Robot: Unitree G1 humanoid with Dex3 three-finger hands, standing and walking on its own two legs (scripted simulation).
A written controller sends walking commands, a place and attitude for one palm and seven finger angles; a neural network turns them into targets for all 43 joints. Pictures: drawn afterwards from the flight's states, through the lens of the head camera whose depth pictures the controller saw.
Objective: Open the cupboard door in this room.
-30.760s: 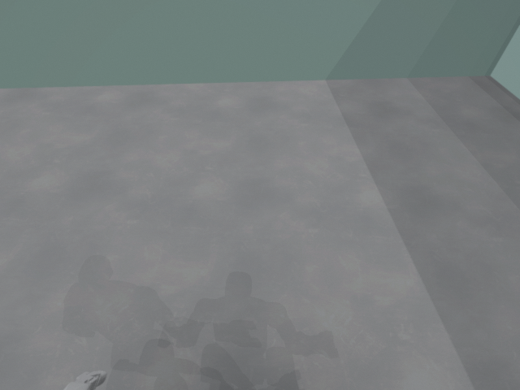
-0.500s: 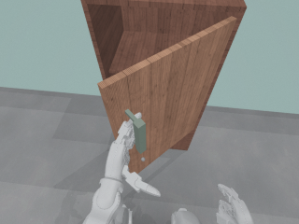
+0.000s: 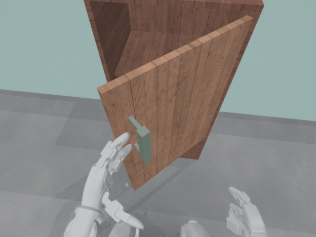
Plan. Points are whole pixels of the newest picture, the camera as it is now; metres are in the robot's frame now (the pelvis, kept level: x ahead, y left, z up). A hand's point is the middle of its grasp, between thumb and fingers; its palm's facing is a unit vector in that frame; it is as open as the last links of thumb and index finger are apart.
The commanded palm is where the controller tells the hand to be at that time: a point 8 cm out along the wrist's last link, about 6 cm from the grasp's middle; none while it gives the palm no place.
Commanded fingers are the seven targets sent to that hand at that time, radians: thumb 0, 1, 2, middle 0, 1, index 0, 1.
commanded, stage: slide the hand sideways off the handle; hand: left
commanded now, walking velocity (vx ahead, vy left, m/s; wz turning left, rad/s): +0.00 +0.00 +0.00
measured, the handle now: (139, 141) +0.33 +0.06 +0.06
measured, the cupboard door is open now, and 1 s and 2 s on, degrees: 45 45 45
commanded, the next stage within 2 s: draw the hand back to the body in 0.30 s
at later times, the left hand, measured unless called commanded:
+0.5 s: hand (100, 196) +0.21 +0.13 +0.06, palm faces -0.15 -0.99 -0.02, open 16.3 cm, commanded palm +0.18 +0.20 +0.08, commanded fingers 0.00 -0.50 0.30 -0.15 -0.30 -0.15 -0.30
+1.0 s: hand (42, 184) +0.20 +0.20 +0.15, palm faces +0.08 -0.98 -0.21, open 15.7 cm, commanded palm +0.17 +0.26 +0.16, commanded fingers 0.00 -0.12 0.47 -0.16 -0.30 -0.16 -0.30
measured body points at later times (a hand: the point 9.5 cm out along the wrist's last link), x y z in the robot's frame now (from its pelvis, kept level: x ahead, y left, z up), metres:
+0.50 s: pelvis +0.00 +0.00 -0.01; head +0.06 +0.00 +0.43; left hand +0.21 +0.19 +0.06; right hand +0.19 -0.23 -0.09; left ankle +0.03 +0.13 -0.65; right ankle +0.01 -0.10 -0.65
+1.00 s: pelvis +0.01 +0.02 +0.04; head +0.01 +0.02 +0.49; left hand +0.19 +0.26 +0.16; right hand +0.20 -0.20 -0.01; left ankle +0.03 +0.13 -0.65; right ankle +0.01 -0.10 -0.65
